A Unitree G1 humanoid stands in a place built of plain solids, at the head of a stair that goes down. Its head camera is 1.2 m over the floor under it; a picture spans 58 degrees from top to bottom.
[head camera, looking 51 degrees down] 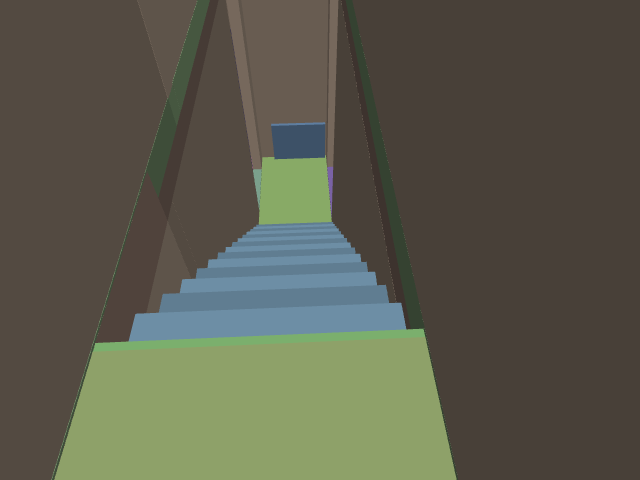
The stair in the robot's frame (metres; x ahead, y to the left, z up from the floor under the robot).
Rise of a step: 0.21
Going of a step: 0.22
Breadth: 0.99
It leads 3 degrees to the left of straight ahead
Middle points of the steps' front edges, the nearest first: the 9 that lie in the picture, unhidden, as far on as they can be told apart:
0.60 0.18 0.00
0.82 0.19 -0.21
1.04 0.20 -0.43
1.26 0.21 -0.64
1.48 0.22 -0.86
1.70 0.23 -1.07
1.92 0.24 -1.28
2.14 0.25 -1.50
2.36 0.26 -1.71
